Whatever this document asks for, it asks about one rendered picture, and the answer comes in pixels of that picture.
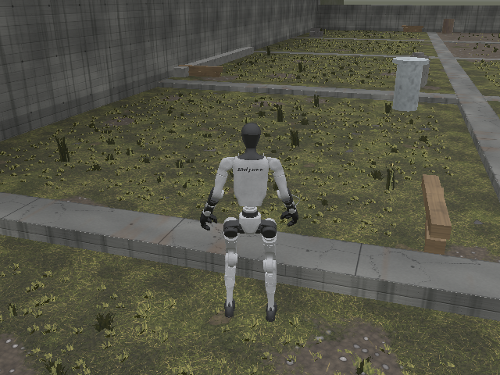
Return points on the right robot thigh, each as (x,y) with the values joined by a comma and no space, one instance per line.
(269,237)

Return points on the left robot hand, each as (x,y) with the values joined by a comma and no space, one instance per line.
(204,219)

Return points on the right robot forearm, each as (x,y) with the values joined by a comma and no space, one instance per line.
(289,203)

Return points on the right robot upper arm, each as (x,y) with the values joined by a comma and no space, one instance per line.
(279,177)

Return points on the left robot thigh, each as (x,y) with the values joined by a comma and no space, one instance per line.
(231,230)

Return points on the robot thigh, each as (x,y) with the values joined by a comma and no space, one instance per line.
(231,230)
(269,237)

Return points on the left robot forearm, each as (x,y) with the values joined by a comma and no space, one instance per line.
(210,205)

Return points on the left robot upper arm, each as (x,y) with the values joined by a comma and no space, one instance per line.
(221,176)

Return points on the right robot hand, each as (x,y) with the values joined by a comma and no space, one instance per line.
(287,215)

